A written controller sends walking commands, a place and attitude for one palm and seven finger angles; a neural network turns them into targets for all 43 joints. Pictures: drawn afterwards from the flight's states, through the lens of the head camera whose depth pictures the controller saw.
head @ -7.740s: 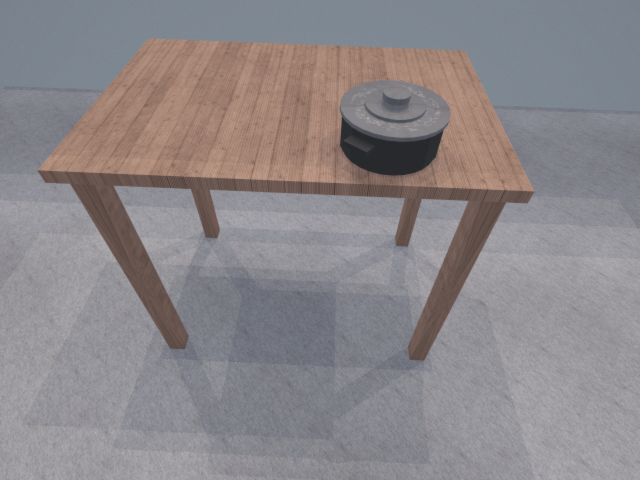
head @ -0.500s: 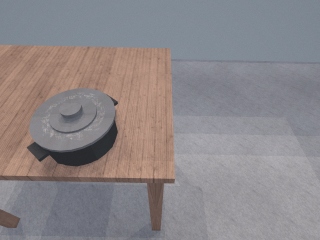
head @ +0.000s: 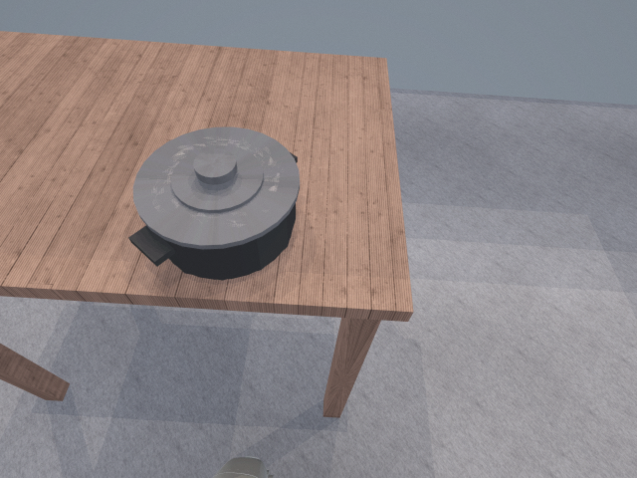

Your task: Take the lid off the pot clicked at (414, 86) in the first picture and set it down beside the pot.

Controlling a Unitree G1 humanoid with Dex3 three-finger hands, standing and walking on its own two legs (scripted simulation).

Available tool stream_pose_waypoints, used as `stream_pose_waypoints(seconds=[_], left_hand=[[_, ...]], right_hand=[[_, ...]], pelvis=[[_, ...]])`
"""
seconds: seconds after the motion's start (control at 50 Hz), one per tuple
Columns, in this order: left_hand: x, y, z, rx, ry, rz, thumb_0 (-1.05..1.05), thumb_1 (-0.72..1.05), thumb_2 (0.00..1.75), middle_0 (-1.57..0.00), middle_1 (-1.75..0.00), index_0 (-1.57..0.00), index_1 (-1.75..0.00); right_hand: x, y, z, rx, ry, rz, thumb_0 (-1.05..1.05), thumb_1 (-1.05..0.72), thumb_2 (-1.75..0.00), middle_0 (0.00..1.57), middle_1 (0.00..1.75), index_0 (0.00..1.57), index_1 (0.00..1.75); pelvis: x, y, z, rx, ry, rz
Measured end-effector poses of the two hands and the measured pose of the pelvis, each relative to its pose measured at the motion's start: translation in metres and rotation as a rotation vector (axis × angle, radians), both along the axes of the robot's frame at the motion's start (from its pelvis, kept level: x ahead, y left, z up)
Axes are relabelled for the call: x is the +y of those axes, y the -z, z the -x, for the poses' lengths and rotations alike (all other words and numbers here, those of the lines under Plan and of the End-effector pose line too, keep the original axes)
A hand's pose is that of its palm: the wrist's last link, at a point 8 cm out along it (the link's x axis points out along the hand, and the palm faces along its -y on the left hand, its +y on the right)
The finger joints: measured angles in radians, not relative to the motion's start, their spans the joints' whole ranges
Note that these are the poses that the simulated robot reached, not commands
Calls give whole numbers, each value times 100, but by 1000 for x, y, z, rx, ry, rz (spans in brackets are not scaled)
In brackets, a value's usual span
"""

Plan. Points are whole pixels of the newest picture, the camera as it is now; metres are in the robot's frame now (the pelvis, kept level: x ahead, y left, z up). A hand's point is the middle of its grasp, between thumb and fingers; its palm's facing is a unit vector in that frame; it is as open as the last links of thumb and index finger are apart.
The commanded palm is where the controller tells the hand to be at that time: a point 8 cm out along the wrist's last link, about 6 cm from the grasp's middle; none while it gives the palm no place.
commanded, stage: come to a stop and stand still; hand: left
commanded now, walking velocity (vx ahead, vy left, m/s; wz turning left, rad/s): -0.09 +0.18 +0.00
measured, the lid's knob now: (215, 166) +0.44 +0.17 +0.13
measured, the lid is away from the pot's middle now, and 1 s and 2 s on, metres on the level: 0.00 0.00 0.00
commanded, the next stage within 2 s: look again from close up in 0.98 s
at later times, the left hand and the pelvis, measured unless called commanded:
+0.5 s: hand out of the picture -0.01 +0.21 -0.17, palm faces +0.00 -0.98 -0.18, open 7.4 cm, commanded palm none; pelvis -0.01 +0.04 +0.00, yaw -1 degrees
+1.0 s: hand out of the picture +0.01 +0.20 -0.17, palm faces +0.03 -0.98 -0.19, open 7.4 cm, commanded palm none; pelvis +0.02 +0.04 +0.01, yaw -1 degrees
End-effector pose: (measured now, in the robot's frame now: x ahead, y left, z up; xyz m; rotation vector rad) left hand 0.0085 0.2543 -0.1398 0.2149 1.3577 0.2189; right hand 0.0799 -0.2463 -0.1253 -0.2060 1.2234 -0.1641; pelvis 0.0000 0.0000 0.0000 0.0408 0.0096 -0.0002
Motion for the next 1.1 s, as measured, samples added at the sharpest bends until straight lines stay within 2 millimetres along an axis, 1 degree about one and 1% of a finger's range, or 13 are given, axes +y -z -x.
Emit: stream_pose_waypoints(seconds=[0.06, 0.1, 0.14, 0.2, 0.26, 0.3, 0.38, 0.46, 0.6, 0.68, 0.8, 0.96, 1.1], left_hand=[[33, 10, -12, -47, 3, -19, 1, 91, 89, -20, -30, -20, -30], [50, 9, -20, -77, -5, -40, 1, 91, 89, -20, -30, -20, -30], [59, 4, -26, -111, -5, -51, 1, 91, 89, -20, -30, -20, -30], [63, -6, -29, -141, 13, -39, 1, 91, 89, -19, -30, -20, -30], [58, -12, -22, -117, 40, -16, 1, 91, 89, -19, -30, -19, -30], [51, -12, -15, -85, 55, -2, 1, 91, 89, -19, -30, -19, -30], [32, -10, 1, -24, 57, 24, 1, 91, 89, -19, -30, -20, -30], [12, -5, 14, 15, 38, 71, 1, 91, 89, -20, -30, -20, -30], [-12, 6, 18, 71, 12, 133, 1, 92, 89, -20, -30, -20, -30], [-17, 7, 14, 78, 8, 138, 1, 92, 89, -20, -30, -20, -30], [-13, 5, 6, 67, 4, 120, 1, 92, 89, -20, -30, -20, -30], [-4, 1, -1, 39, -4, 92, 1, 92, 89, -20, -30, -20, -30], [-1, -1, 1, 31, 1, 83, 1, 91, 89, -20, -30, -20, -30]], right_hand=[[16, 7, -4, -43, -27, 20, 1, -91, -90, 19, 30, 20, 30], [30, 8, 1, -38, -47, 15, 1, -91, -90, 19, 30, 20, 30], [45, 7, 8, -25, -64, 0, 1, -91, -90, 19, 30, 20, 30], [65, 8, 18, -7, -71, -40, 1, -90, -90, 19, 30, 20, 30], [79, 9, 28, 0, -44, -79, 1, -91, -90, 20, 30, 20, 30], [79, 12, 36, 1, -12, -91, 0, -92, -90, 20, 30, 20, 30], [69, 19, 58, 48, 47, -91, 0, -92, -90, 20, 30, 20, 30], [57, 17, 82, 137, 77, -57, 0, -92, -90, 20, 30, 20, 30], [52, 10, 105, 235, 112, -25, 1, -91, -90, 19, 30, 20, 30], [58, 10, 103, 250, 119, -33, 1, -91, -90, 19, 30, 20, 30], [71, 14, 88, 223, 114, -66, 1, -91, -90, 19, 30, 20, 30], [69, 16, 74, 195, 99, -62, 2, -93, -90, 20, 30, 20, 30], [67, 15, 65, 167, 81, -54, 1, -93, -90, 20, 30, 20, 30]], pelvis=[[22, 13, 7, 2, -11, 20], [30, 14, 15, -1, -12, 11], [36, 10, 20, 3, -20, 11], [43, 4, 23, 15, -22, 9], [47, 0, 22, 27, -13, 9], [48, -1, 22, 32, -4, 7], [46, -1, 21, 19, 1, 25], [43, -3, 11, 7, 6, 42], [38, -4, -5, -5, 15, 35], [36, -4, -11, -8, 19, 35], [36, -5, -16, -11, 20, 32], [39, -6, -19, -14, 17, 27], [41, -6, -18, -9, 16, 31]])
